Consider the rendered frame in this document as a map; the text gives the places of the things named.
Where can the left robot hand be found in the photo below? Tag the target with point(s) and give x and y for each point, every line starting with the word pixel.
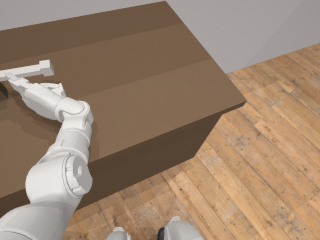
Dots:
pixel 42 98

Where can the left robot upper arm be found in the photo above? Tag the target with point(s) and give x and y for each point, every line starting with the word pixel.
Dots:
pixel 55 189

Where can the right robot shin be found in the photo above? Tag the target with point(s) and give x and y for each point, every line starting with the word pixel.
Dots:
pixel 176 218

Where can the left robot shin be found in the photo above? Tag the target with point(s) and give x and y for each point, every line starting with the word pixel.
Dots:
pixel 116 229

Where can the counter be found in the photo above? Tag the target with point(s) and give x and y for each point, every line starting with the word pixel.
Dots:
pixel 154 91

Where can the robot shin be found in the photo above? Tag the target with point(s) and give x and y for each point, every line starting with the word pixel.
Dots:
pixel 116 229
pixel 176 218

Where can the tap lever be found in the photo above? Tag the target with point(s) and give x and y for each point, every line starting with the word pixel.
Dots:
pixel 44 67

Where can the left robot forearm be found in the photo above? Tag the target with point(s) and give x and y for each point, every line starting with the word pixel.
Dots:
pixel 75 133

